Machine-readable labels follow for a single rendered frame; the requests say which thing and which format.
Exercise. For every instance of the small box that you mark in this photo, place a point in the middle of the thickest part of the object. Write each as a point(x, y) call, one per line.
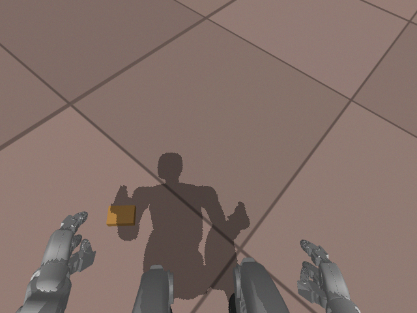
point(121, 215)

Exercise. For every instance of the right robot hand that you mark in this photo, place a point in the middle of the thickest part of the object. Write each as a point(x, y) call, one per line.
point(328, 282)

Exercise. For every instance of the right robot arm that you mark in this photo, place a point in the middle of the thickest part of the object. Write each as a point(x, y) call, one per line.
point(341, 305)

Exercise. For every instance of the left robot hand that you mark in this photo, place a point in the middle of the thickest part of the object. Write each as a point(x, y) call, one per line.
point(62, 243)

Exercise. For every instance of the left robot arm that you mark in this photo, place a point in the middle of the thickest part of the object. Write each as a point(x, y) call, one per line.
point(48, 290)

